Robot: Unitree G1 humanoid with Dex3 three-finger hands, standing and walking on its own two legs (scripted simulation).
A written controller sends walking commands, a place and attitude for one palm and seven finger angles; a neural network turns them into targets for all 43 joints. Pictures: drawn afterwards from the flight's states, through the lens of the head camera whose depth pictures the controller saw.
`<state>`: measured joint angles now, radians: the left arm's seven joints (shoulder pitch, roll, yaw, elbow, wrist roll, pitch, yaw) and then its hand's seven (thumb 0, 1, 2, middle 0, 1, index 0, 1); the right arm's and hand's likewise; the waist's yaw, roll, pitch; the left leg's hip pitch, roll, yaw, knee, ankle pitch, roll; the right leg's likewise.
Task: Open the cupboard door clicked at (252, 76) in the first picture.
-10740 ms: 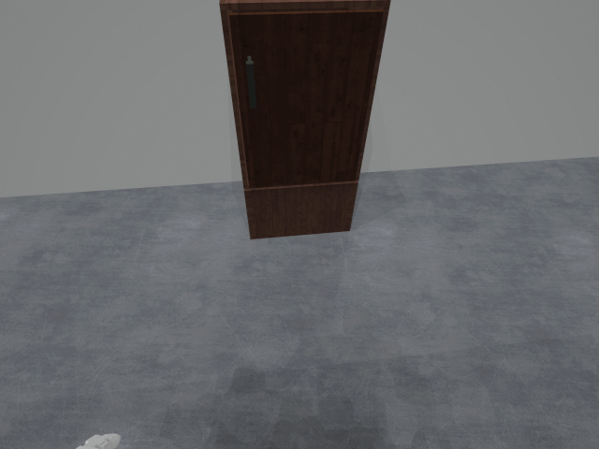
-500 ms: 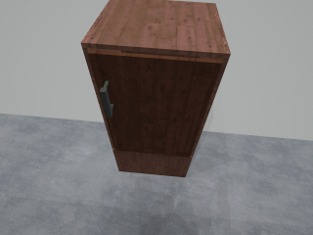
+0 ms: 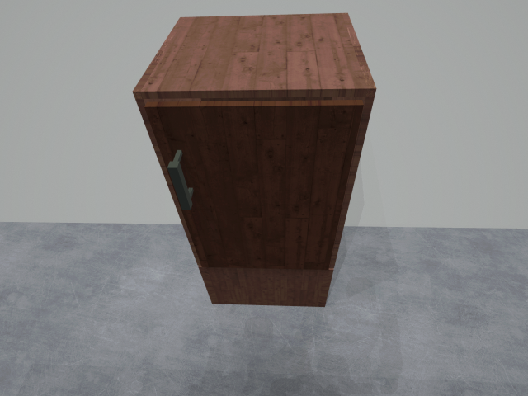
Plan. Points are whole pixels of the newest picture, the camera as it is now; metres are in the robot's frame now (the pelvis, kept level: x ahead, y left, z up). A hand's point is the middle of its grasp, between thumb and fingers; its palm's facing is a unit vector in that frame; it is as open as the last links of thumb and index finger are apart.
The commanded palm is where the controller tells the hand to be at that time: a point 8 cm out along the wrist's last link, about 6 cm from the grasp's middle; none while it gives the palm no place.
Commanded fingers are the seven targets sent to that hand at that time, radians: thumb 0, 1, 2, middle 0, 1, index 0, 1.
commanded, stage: come to a stop and stand still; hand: left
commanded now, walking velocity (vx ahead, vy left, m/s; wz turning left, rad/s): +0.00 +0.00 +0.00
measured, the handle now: (183, 180) +0.55 +0.22 -0.01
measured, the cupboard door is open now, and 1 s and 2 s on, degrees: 0 0 0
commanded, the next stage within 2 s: look again from close up in 0.42 s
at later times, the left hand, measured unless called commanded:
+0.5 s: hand out of the picture +0.05 +0.16 -0.16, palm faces -0.01 -0.98 -0.22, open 7.3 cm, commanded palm none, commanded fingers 0.00 0.90 0.90 -0.20 -0.30 -0.20 -0.30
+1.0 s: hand out of the picture +0.04 +0.16 -0.17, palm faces +0.01 -0.98 -0.21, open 7.4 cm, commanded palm none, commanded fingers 0.00 0.90 0.90 -0.20 -0.30 -0.20 -0.30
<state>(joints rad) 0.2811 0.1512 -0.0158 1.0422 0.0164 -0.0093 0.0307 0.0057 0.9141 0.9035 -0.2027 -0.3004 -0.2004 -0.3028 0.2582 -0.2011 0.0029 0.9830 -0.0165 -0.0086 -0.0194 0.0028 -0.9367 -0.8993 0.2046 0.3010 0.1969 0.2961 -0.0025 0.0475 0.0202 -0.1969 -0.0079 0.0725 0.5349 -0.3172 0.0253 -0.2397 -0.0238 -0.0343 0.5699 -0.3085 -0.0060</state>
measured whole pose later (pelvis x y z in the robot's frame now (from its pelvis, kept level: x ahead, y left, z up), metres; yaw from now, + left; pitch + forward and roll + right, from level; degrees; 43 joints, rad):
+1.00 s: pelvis +0.02 -0.03 +0.01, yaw +0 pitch +0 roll +1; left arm 0.23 0.18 -0.01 1.11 0.01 -0.02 0.02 0.00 0.91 0.90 -0.20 -0.30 -0.20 -0.30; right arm 0.22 -0.17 0.02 1.12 -0.01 -0.02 -0.04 0.01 -0.91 -0.90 0.20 0.30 0.20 0.30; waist 0.01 -0.01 0.04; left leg -0.13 0.03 0.06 0.42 -0.29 -0.02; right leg -0.17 0.02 -0.05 0.46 -0.29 -0.04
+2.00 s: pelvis -0.04 +0.01 -0.07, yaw +2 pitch +14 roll -3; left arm 0.27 0.28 0.25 0.11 -0.30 -0.37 -0.32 0.00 0.05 0.54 -0.26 -0.85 -0.26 -0.85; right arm 0.30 -0.24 0.03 0.57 0.02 -0.22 -0.06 0.02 -0.90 -0.90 0.21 0.30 0.20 0.30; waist -0.03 0.02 -0.12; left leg -0.86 0.02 0.02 1.12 -0.50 0.04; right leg -0.84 -0.02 -0.09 1.06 -0.45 0.00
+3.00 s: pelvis -0.02 +0.00 -0.05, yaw +1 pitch +13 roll -2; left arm -0.02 0.41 0.44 0.43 -0.36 -0.33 -0.53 -0.01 -0.50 0.31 -0.30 -1.20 -0.30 -1.20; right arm 0.30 -0.29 0.03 0.56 0.03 -0.19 -0.06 0.01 -0.90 -0.90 0.21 0.30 0.20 0.30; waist -0.03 0.01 -0.10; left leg -0.74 0.03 0.02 0.99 -0.47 0.03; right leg -0.72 0.00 -0.08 0.93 -0.42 -0.01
